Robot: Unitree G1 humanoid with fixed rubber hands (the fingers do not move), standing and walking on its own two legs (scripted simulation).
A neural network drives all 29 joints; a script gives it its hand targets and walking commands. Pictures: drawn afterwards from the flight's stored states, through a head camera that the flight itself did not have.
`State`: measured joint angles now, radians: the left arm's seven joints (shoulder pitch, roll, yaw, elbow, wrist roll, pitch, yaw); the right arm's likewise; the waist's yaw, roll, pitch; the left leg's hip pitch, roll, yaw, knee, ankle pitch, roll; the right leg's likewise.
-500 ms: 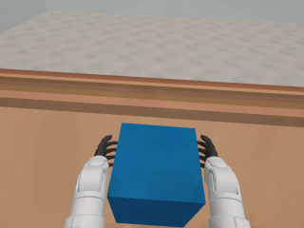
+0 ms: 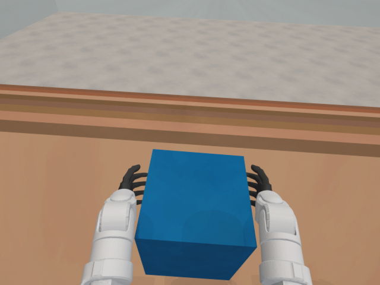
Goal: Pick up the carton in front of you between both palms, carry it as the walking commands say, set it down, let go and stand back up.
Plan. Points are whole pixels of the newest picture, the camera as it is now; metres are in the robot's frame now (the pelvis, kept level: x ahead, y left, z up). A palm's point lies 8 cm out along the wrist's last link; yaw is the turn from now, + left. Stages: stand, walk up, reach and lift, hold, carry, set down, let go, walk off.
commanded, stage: hold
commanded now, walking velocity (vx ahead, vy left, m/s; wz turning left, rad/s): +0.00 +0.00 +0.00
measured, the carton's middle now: (192, 217) +0.28 +0.00 -0.02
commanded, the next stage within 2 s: carry in 0.36 s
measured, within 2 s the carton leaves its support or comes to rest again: neither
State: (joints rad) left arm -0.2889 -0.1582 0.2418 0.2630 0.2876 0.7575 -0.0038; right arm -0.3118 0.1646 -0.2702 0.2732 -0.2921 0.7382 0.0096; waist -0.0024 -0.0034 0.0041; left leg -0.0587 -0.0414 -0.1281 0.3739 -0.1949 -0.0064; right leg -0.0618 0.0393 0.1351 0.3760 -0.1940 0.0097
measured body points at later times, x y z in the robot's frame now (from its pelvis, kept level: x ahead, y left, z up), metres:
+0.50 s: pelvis +0.02 +0.00 -0.01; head -0.02 +0.00 +0.44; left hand +0.32 +0.15 +0.05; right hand +0.32 -0.16 +0.05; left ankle +0.01 +0.13 -0.74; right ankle +0.01 -0.13 -0.74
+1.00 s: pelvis +0.23 -0.02 -0.01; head +0.23 -0.03 +0.44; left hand +0.51 +0.12 +0.08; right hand +0.50 -0.18 +0.08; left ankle +0.09 +0.09 -0.75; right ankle +0.30 -0.12 -0.73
